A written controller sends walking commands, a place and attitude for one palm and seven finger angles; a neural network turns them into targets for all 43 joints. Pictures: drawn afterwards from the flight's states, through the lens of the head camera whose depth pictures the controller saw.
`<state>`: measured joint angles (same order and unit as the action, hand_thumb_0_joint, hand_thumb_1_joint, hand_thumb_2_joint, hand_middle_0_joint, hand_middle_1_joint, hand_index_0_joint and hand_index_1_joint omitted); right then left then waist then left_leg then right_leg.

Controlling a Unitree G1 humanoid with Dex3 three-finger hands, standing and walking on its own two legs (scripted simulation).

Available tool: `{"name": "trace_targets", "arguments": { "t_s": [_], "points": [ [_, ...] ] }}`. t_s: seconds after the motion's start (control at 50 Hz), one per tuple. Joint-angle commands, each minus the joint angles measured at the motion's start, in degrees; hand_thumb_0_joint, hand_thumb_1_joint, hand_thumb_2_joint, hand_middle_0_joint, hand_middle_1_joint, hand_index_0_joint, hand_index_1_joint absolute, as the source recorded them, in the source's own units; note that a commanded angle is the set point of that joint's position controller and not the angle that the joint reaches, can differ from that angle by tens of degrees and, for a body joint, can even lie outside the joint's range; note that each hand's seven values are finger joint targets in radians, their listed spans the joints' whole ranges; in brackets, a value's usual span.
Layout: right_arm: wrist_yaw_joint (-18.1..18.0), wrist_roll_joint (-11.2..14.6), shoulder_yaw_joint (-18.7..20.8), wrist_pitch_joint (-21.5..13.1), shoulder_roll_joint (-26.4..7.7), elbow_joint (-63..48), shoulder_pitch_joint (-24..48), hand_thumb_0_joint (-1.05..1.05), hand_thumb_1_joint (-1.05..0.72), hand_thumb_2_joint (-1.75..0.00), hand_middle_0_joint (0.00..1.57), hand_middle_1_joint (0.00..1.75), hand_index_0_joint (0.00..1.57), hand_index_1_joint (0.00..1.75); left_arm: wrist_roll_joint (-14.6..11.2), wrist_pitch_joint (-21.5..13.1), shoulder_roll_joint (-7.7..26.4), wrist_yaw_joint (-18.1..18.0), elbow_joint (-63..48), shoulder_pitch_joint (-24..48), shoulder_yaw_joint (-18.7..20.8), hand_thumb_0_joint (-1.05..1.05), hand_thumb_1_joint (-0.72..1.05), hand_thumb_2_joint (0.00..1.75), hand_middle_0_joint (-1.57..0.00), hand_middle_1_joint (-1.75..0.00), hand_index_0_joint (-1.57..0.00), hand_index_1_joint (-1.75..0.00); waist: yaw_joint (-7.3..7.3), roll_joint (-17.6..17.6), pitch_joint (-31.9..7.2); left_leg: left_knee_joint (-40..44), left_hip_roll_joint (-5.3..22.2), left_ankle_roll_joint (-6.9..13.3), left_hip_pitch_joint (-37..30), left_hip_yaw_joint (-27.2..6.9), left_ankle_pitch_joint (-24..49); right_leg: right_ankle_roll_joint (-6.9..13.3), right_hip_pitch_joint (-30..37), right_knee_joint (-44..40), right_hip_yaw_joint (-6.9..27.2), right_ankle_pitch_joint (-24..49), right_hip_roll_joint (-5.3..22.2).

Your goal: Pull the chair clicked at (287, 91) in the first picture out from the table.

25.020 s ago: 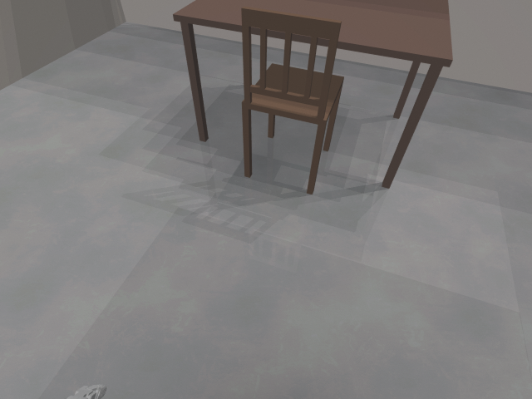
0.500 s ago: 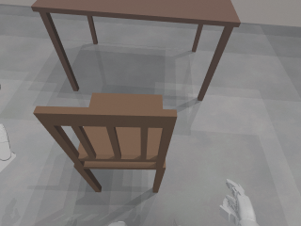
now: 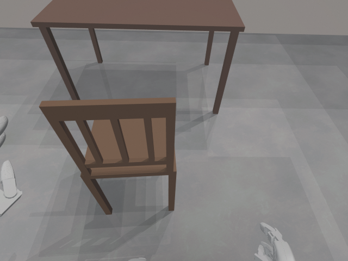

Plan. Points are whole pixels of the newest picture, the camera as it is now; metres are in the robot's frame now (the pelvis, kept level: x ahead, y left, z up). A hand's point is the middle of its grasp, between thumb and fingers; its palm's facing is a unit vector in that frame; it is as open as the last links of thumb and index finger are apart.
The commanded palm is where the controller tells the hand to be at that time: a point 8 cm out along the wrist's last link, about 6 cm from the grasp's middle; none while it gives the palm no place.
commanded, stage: stop stepping back and stand still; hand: left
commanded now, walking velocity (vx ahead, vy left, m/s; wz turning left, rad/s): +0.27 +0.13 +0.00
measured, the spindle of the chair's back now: (120, 141) +0.49 +0.21 -0.10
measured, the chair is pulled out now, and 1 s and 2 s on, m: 0.61 0.61 0.61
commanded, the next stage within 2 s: let the arm hang, fingers relaxed in 0.56 s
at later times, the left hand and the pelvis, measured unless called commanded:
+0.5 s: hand out of the picture +0.13 +0.27 +0.17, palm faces +0.49 -0.75 -0.43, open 7.4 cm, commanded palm +0.08 +0.30 +0.18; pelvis -0.05 +0.00 +0.00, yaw +2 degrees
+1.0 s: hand out of the picture +0.01 +0.18 -0.17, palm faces +0.14 -0.98 -0.17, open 6.7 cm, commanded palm none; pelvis -0.03 +0.00 +0.00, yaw +4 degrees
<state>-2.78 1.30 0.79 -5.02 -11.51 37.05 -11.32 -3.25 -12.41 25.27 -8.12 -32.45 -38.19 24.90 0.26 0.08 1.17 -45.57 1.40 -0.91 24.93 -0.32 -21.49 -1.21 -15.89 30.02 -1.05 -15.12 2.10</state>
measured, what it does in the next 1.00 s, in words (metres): steps on the spot: left foot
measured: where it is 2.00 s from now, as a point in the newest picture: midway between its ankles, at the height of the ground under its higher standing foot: outside the picture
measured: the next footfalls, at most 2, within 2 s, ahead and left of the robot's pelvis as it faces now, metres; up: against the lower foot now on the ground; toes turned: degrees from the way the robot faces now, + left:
left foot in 0.06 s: +0.03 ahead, +0.12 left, +0.00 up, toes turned +2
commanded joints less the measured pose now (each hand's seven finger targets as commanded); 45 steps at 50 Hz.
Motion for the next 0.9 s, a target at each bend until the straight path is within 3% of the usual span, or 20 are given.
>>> {"name": "trace_targets", "arguments": {
  "t_s": [0.0,0.04,0.06,0.08,0.1,0.12,0.16,0.22,0.3,0.34,0.42,0.56,0.62,0.64,0.66,0.7,0.74,0.76,0.82,0.88],
  "points": [
    [-1.9,-0.1,2.2,-3.9,-6.5,-9.5,5.0,0.0,-0.9,-0.9,0.2,0.3,0.2,0.3,0.7,-2.1,11.4,-3.1,-6.0,7.2,8.7,0.0,0.9,0.9,-0.2,-0.3,-0.2,-0.3,1.4,7.1,-3.1,19.1,0.6,2.1,-10.0,-0.4,0.3,4.6,-1.0,-10.7,7.7,-5.6,10.7],
    [-2.1,-0.2,3.0,-5.6,-7.7,-9.6,4.0,0.0,-0.9,-0.9,0.2,0.3,0.2,0.3,0.9,-3.2,10.2,-2.7,-7.4,7.8,7.2,0.0,0.9,0.9,-0.2,-0.3,-0.2,-0.3,0.35,0.0,-1.1,27.8,4.1,3.9,-9.6,-4.4,5.0,2.5,3.1,-7.3,6.1,-1.6,5.7],
    [-1.9,0.5,3.7,-5.9,-8.5,-10.1,3.6,0.0,-0.9,-0.9,0.2,0.3,0.2,0.3,0.9,-3.2,9.7,-2.3,-7.3,6.2,6.5,0.0,0.9,0.9,-0.2,-0.3,-0.2,-0.3,0.04,-2.8,-1.5,27.3,5.8,4.4,-10.1,-6.5,11.1,1.8,4.5,-5.4,4.5,2.6,3.4],
    [-1.4,0.6,2.7,-5.8,-7.5,-9.5,3.7,0.0,-0.9,-0.9,0.2,0.3,0.2,0.3,1.1,-3.1,9.2,-1.9,-4.9,3.7,6.5,0.0,0.9,0.9,-0.2,-0.3,-0.2,-0.3,0.1,-11.2,-3.2,29.8,7.0,4.8,-7.7,-8.3,2.8,0.8,5.1,-4.2,1.6,-4.2,2.8],
    [-1.3,0.5,2.4,-5.7,-7.1,-9.8,4.2,0.0,-0.9,-0.9,0.2,0.3,0.2,0.3,1.8,-2.9,9.2,-2.0,-6.5,5.9,6.3,0.0,0.9,0.9,-0.2,-0.3,-0.2,-0.3,0.16,-14.3,-0.9,32.9,7.7,5.3,-1.6,-9.6,-5.3,0.5,7.4,-1.9,-0.1,-4.8,1.6],
    [-1.3,0.6,2.3,-5.9,-6.8,-9.8,4.3,0.0,-0.9,-0.9,0.2,0.3,0.2,0.3,2.1,-3.0,8.8,-2.0,-6.3,7.6,6.0,0.0,0.9,0.9,-0.2,-0.3,-0.2,-0.3,0.0,-12.8,0.7,33.8,8.0,5.7,3.7,-10.1,-12.2,0.3,10.1,-1.3,-0.3,-4.3,1.1],
    [-1.2,1.0,2.8,-6.4,-7.0,-9.3,3.4,0.0,-0.9,-0.9,0.2,0.3,0.2,0.3,2.2,-3.2,9.6,-2.1,-6.0,8.8,6.1,0.0,0.9,0.9,-0.2,-0.3,-0.2,-0.3,0.06,-7.3,1.2,31.0,6.2,5.5,4.1,-8.4,-12.9,0.5,10.7,-5.0,0.6,-4.0,1.1],
    [-1.2,0.2,3.0,-6.3,-7.5,-9.2,3.1,0.0,-0.9,-0.9,0.2,0.3,0.2,0.3,2.3,-3.2,8.2,-2.5,-5.4,8.7,5.4,0.0,0.9,0.9,-0.2,-0.3,-0.2,-0.3,0.35,-6.1,0.1,27.6,4.1,4.7,1.5,-6.2,-15.9,1.7,7.2,-8.2,3.1,-12.2,0.8],
    [-1.3,-0.5,2.8,-5.8,-7.3,-8.7,2.6,0.0,-0.9,-0.9,0.2,0.3,0.2,0.3,2.2,-2.8,8.3,-2.7,-6.1,10.9,5.4,0.0,0.9,0.9,-0.2,-0.3,-0.2,-0.3,0.96,-1.7,-0.2,20.7,1.6,4.3,-3.1,-4.0,-9.4,4.0,2.7,-12.7,8.6,-14.2,3.1],
    [-1.2,-0.8,2.6,-5.6,-7.0,-8.3,2.6,0.0,-0.9,-0.9,0.2,0.3,0.2,0.3,2.1,-2.6,8.4,-2.6,-4.3,10.6,5.8,0.0,0.9,0.9,-0.2,-0.3,-0.2,-0.3,0.95,-0.3,-0.8,20.0,1.4,4.4,-5.0,-4.1,-8.2,4.4,1.4,-13.6,9.7,-15.4,3.7],
    [-1.5,-0.8,2.3,-4.8,-7.0,-8.4,3.0,0.0,-0.9,-0.9,0.2,0.3,0.2,0.3,2.1,-1.9,7.5,-2.4,-2.5,11.7,4.7,0.0,0.9,0.9,-0.2,-0.3,-0.2,-0.3,1.0,0.0,0.8,21.5,1.6,4.6,-4.5,-5.1,-10.5,4.2,-0.4,-13.5,9.6,-18.6,3.0],
    [-1.5,-0.2,2.3,-5.6,-6.4,-8.9,3.7,0.0,-0.9,-0.9,0.2,0.3,0.2,0.3,2.0,-2.4,8.8,-2.2,-5.6,11.0,5.8,0.0,0.9,0.9,-0.2,-0.3,-0.2,-0.3,0.41,-5.2,-1.0,27.5,4.2,5.2,-4.2,-7.6,-8.6,2.5,5.4,-9.4,5.8,-7.9,0.9],
    [-1.5,-0.2,2.2,-5.7,-6.5,-9.1,3.7,0.0,-0.9,-0.9,0.2,0.3,0.2,0.3,2.2,-2.3,7.3,-2.4,-3.9,9.9,5.0,0.0,0.9,0.9,-0.2,-0.3,-0.2,-0.3,0.31,-4.3,0.1,28.3,4.1,4.5,-2.0,-7.5,-11.4,2.2,5.9,-10.4,6.4,-9.4,0.8],
    [3.8,-2.1,3.3,-4.0,-10.6,3.6,2.2,0.0,-0.9,-0.9,0.2,0.3,0.2,0.3,7.0,8.9,-7.4,6.0,38.3,13.5,-18.2,0.0,0.9,0.9,-0.2,-0.3,-0.2,-0.3,2.7,-2.2,4.7,18.6,3.5,3.4,1.2,-7.8,2.2,2.7,-4.9,-0.3,2.1,-0.6,2.5],
    [3.4,-2.0,2.0,-1.0,-3.9,4.3,-2.6,0.0,-0.9,-0.9,0.2,0.3,0.2,0.3,5.9,12.8,-12.3,7.1,40.5,11.8,-18.4,0.0,0.9,0.9,-0.2,-0.3,-0.2,-0.3,1.56,-1.1,0.6,20.0,3.1,3.2,-2.3,-5.4,11.3,1.8,-3.0,-2.4,2.3,3.7,2.0],
    [3.1,-2.8,1.6,1.0,-5.1,3.4,-2.4,0.0,-0.9,-0.9,0.2,0.3,0.2,0.3,5.3,13.6,-11.6,7.3,44.3,14.5,-19.7,0.0,0.9,0.9,-0.2,-0.3,-0.2,-0.3,0.39,0.3,0.2,22.9,4.7,4.5,1.2,-9.5,1.8,1.9,-0.9,-2.0,1.8,-4.7,2.3],
    [3.1,-3.4,1.5,2.7,-6.0,3.2,-2.5,0.0,-0.9,-0.9,0.2,0.3,0.2,0.3,5.5,13.5,-9.3,7.0,50.4,17.5,-19.9,0.0,0.9,0.9,-0.2,-0.3,-0.2,-0.3,-0.39,8.9,0.9,21.2,2.4,4.3,1.2,-9.2,1.2,2.8,0.4,-4.3,3.8,-5.5,2.8],
    [3.2,-3.3,1.6,3.3,-6.0,3.7,-2.9,0.0,-0.9,-0.9,0.2,0.3,0.2,0.3,5.6,13.5,-8.2,6.9,53.9,18.8,-20.0,0.0,0.9,0.9,-0.2,-0.3,-0.2,-0.3,-0.2,11.1,1.4,20.3,1.5,4.2,-0.8,-8.5,3.2,3.9,-0.8,-5.2,4.5,-5.8,3.5],
    [2.8,-3.0,0.7,3.3,-6.3,7.4,-4.6,0.0,-0.9,-0.9,0.2,0.3,0.2,0.3,5.0,13.2,-7.2,6.7,64.9,19.2,-21.4,0.0,0.9,0.9,-0.2,-0.3,-0.2,-0.3,-0.5,2.4,-2.4,21.8,2.2,4.0,-5.3,-8.2,10.6,3.4,2.3,-4.0,4.5,0.6,2.9],
    [2.2,-2.5,0.1,3.1,-5.9,11.1,-5.4,0.0,-0.9,-0.9,0.2,0.3,0.2,0.3,4.5,12.9,-7.2,6.5,74.6,18.2,-22.7,0.0,0.9,0.9,-0.2,-0.3,-0.2,-0.3,-1.07,-6.4,-2.2,23.5,2.8,3.9,-6.7,-7.8,14.5,3.0,5.3,-4.1,3.6,5.3,2.3]
  ]
}}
